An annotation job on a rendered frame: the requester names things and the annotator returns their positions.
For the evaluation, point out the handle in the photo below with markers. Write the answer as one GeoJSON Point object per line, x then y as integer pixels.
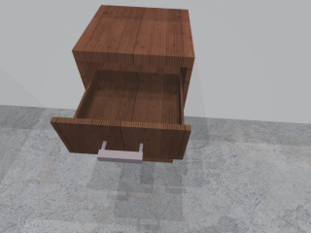
{"type": "Point", "coordinates": [121, 156]}

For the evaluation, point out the drawer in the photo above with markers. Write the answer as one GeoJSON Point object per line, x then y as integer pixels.
{"type": "Point", "coordinates": [126, 109]}

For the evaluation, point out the cabinet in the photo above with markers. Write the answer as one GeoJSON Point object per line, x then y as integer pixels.
{"type": "Point", "coordinates": [137, 39]}

